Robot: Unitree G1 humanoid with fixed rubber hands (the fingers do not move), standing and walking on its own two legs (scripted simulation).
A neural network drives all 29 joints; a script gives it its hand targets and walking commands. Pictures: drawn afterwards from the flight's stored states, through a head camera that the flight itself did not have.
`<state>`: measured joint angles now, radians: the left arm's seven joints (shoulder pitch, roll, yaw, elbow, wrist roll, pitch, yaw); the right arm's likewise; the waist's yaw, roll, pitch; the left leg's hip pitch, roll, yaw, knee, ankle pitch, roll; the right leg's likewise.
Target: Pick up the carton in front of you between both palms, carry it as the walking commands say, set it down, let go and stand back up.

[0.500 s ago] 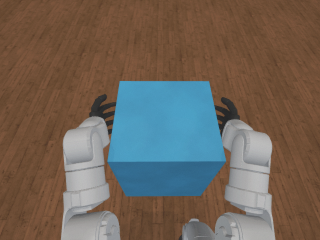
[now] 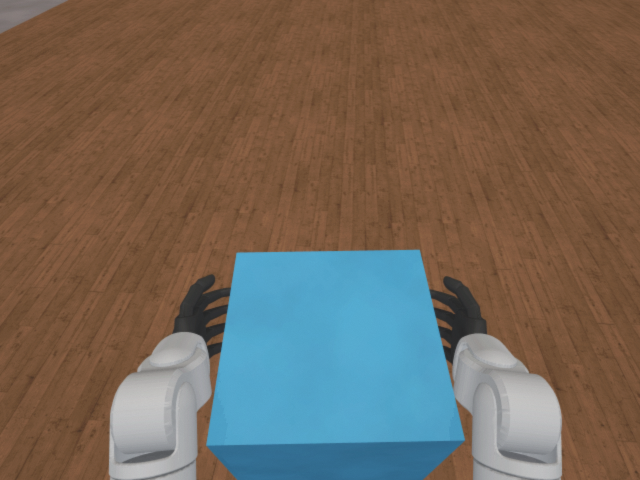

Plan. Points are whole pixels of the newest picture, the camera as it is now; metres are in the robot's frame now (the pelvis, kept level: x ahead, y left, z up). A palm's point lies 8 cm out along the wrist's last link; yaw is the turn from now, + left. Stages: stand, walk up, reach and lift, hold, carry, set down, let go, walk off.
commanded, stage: carry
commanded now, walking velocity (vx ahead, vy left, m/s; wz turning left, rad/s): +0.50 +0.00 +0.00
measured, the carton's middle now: (329, 379) +0.24 +0.00 +0.02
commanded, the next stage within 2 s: none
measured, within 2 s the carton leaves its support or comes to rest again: neither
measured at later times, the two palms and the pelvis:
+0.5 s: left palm (220, 182) +0.55 +0.18 +0.09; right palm (401, 188) +0.53 -0.11 +0.10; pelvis +0.30 +0.05 +0.00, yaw -3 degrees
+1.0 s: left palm (268, 94) +0.86 +0.14 +0.10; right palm (402, 99) +0.86 -0.16 +0.09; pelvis +0.61 -0.01 +0.00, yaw +0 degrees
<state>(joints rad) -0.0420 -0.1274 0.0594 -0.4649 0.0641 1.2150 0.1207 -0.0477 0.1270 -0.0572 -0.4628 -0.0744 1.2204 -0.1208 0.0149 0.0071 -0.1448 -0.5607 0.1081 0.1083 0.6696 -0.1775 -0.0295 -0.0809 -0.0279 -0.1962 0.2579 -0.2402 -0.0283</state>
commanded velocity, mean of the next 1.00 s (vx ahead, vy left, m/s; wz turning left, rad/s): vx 0.41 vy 0.00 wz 0.00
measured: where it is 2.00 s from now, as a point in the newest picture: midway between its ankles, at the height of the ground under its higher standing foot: (327, 343)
